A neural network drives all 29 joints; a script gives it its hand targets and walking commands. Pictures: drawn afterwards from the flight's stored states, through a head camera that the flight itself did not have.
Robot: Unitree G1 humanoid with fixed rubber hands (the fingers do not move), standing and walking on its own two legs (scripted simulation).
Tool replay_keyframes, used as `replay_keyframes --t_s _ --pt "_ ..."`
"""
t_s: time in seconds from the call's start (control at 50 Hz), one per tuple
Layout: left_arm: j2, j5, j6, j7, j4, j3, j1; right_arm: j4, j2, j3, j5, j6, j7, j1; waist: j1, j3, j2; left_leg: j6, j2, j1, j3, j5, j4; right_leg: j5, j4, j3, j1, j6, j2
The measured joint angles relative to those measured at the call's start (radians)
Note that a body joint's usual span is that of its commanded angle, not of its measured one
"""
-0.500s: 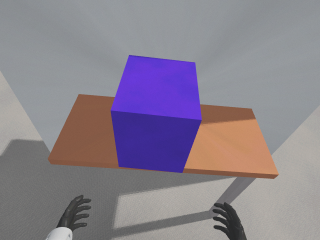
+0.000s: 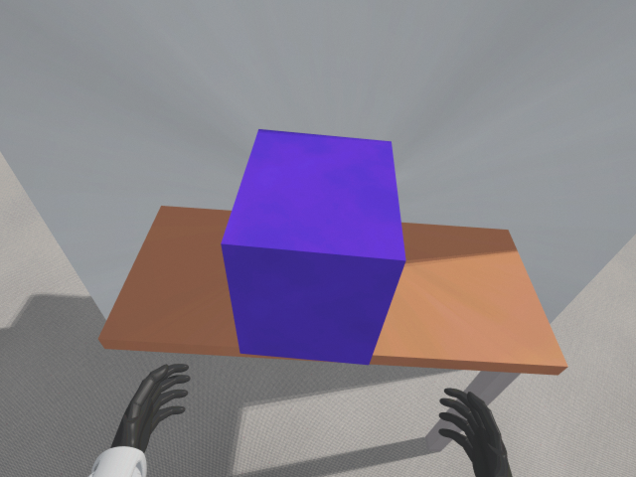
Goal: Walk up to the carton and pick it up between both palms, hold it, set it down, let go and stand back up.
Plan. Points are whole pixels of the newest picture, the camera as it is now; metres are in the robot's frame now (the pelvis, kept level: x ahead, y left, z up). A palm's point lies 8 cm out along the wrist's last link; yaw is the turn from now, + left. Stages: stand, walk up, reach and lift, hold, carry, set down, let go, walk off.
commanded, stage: reach and lift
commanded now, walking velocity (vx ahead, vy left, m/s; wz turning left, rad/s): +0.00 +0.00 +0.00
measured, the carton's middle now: (314, 248) +0.46 +0.05 +0.00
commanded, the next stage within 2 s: none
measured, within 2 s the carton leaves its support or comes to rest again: neither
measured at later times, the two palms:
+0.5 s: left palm (148, 375) +0.22 +0.24 -0.01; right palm (488, 402) +0.23 -0.19 -0.01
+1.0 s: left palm (150, 300) +0.28 +0.24 +0.07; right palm (489, 328) +0.30 -0.19 +0.06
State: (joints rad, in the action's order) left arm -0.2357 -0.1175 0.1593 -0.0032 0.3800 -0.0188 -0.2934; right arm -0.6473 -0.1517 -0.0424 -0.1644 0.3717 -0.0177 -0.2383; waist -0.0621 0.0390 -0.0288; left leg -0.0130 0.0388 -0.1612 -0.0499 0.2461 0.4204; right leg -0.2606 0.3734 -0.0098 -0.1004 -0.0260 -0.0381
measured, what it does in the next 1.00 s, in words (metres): stands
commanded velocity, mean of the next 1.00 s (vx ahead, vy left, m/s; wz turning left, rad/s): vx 0.00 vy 0.00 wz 0.00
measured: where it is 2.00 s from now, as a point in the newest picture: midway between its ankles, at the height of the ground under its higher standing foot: outside the picture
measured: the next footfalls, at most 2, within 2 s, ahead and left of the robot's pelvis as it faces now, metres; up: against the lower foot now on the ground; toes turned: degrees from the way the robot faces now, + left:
none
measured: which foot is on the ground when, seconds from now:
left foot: down 0.00-1.00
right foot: down 0.00-1.00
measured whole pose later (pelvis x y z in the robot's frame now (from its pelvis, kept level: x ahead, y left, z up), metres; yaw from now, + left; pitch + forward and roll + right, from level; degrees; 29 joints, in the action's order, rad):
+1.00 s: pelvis -0.01 +0.00 +0.01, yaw +0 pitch -1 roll +0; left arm -0.26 -0.16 -0.12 0.00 0.38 0.08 0.19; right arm -0.54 -0.25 -0.07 -0.31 0.03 0.09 0.22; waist -0.05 0.02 -0.01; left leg -0.01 0.04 -0.11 -0.04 0.16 0.29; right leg -0.17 0.22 -0.01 -0.03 -0.03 -0.04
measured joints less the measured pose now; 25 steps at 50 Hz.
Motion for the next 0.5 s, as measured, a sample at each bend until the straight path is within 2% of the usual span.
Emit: replay_keyframes --t_s 0.18,0.34,0.4,0.5 --pt "-0.007 -0.030 0.092 0.025 0.056 0.032 0.043 0.073 -0.013 -0.060 -0.054 0.048 0.036 -0.005 0.011 0.004 -0.002 -0.010 0.002 0.027 0.003 -0.010 -0.031 -0.001 -0.009 0.000 0.018 -0.009 -0.003" --pt "-0.022 -0.107 0.228 0.023 0.223 0.030 0.147 0.018 -0.010 -0.072 -0.060 0.088 0.039 0.082 0.018 0.013 -0.009 -0.013 0.000 -0.012 0.006 0.013 0.025 -0.038 0.068 0.002 -0.030 -0.014 -0.002" --pt "-0.025 -0.116 0.235 0.020 0.253 0.026 0.186 -0.014 -0.019 -0.081 -0.073 0.081 0.042 0.127 0.024 0.014 -0.014 -0.012 0.000 -0.015 0.008 0.016 0.032 -0.042 0.076 0.003 -0.033 -0.014 -0.002" --pt "-0.026 -0.104 0.177 0.021 0.239 0.042 0.242 -0.028 -0.030 -0.099 -0.103 0.039 0.056 0.194 0.030 0.015 -0.024 -0.012 -0.001 -0.003 0.007 0.006 0.010 -0.028 0.047 0.000 -0.019 -0.013 -0.003"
